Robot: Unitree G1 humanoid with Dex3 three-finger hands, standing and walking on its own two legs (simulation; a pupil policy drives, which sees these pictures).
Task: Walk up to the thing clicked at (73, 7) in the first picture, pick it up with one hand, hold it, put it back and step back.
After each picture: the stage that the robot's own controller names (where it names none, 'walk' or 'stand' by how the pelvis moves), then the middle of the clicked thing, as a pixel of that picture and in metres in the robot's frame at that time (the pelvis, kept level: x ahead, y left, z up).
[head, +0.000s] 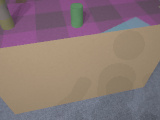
stand; (76, 15) +0.78 +0.06 +0.02
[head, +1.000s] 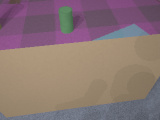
rise first; (66, 20) +0.69 +0.12 +0.05
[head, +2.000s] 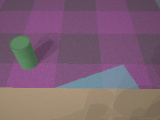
stand; (25, 53) +0.42 +0.26 +0.05
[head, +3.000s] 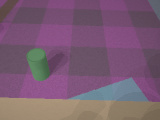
stand; (39, 65) +0.41 +0.19 +0.03
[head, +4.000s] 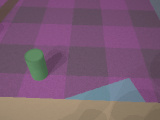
stand; (37, 65) +0.42 +0.20 +0.02
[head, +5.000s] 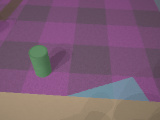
stand; (41, 61) +0.43 +0.19 +0.03
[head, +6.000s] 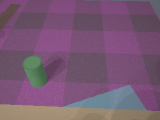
stand; (35, 72) +0.39 +0.20 +0.02
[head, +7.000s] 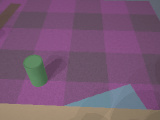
stand; (36, 71) +0.40 +0.20 +0.02
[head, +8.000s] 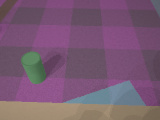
rise first; (34, 68) +0.40 +0.21 +0.02
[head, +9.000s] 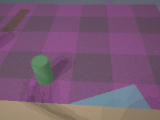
rise first; (42, 70) +0.40 +0.21 +0.02
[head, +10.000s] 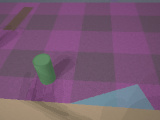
go down; (45, 69) +0.40 +0.20 +0.03
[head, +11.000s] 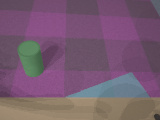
go down; (31, 59) +0.41 +0.18 +0.05
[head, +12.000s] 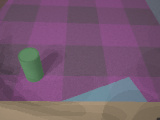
approach; (32, 65) +0.41 +0.19 +0.05
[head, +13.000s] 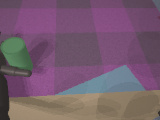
close; (18, 57) +0.41 +0.20 +0.08
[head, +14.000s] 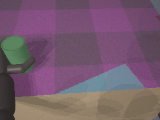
lift; (18, 55) +0.42 +0.21 +0.08
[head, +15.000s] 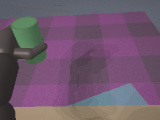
lift; (30, 41) +0.35 +0.16 +0.26
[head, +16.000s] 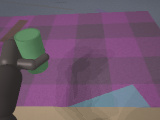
hold; (33, 51) +0.34 +0.17 +0.22
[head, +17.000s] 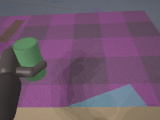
hold; (30, 59) +0.33 +0.17 +0.19
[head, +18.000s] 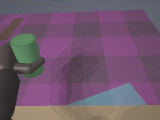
crouch; (28, 56) +0.34 +0.18 +0.20
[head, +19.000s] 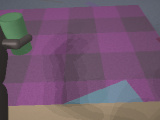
crouch; (16, 34) +0.42 +0.21 +0.21
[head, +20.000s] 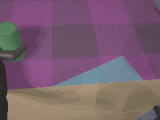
lower; (10, 42) +0.46 +0.22 +0.09
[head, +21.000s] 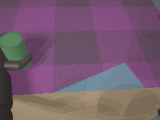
lower; (16, 52) +0.42 +0.21 +0.08
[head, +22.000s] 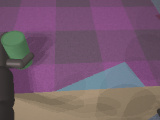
lower; (18, 51) +0.43 +0.20 +0.08
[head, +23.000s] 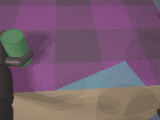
lower; (17, 49) +0.43 +0.21 +0.08
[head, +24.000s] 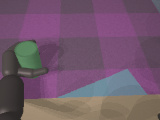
open; (30, 60) +0.40 +0.18 +0.07
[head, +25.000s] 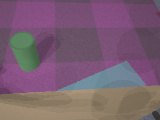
sink last; (26, 52) +0.41 +0.17 +0.08
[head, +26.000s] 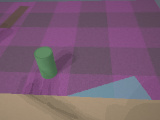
stand; (46, 63) +0.42 +0.19 +0.06
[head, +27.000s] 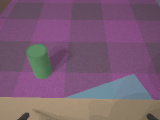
stand; (40, 62) +0.40 +0.18 +0.07
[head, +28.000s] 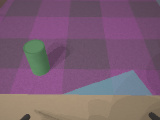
stand; (37, 58) +0.41 +0.18 +0.09
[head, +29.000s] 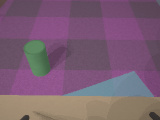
stand; (38, 59) +0.40 +0.18 +0.09
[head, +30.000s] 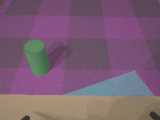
stand; (37, 58) +0.40 +0.18 +0.09
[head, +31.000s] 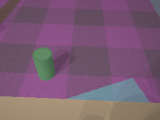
stand; (44, 64) +0.41 +0.17 +0.04
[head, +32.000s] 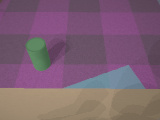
walk; (39, 55) +0.43 +0.18 +0.04
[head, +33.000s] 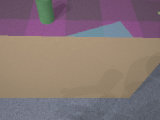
walk; (45, 9) +0.65 +0.19 +0.05
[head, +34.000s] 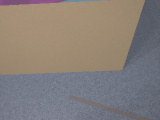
stand; out of the picture +0.98 +0.29 +0.05
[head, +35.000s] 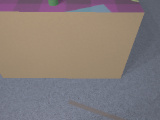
stand; out of the picture +1.02 +0.23 +0.02
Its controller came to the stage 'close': yes
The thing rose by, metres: 0.21
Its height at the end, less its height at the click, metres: +0.00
